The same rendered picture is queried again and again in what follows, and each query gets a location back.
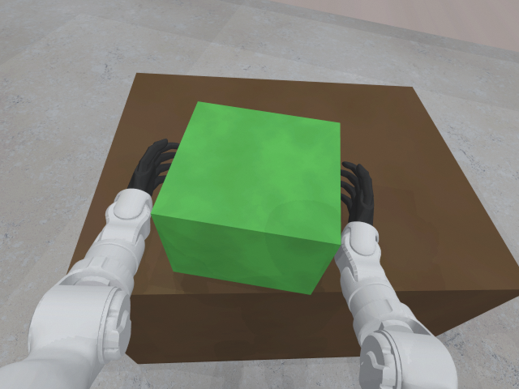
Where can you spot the pedestal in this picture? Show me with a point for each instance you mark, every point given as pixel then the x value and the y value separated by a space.
pixel 440 250

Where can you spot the carton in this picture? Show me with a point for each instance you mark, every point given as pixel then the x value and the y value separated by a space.
pixel 253 197

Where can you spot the robot left forearm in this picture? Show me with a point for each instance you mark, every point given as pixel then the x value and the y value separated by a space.
pixel 115 255

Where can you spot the left robot upper arm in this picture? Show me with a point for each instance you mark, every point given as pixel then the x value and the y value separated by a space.
pixel 77 330

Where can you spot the robot left hand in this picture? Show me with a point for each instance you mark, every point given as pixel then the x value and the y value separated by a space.
pixel 145 176

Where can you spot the robot right hand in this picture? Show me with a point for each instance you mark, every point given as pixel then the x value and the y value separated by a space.
pixel 361 203

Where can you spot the right robot upper arm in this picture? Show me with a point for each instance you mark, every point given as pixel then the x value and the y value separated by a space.
pixel 403 360

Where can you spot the robot right forearm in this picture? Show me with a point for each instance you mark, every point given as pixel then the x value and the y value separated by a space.
pixel 368 293

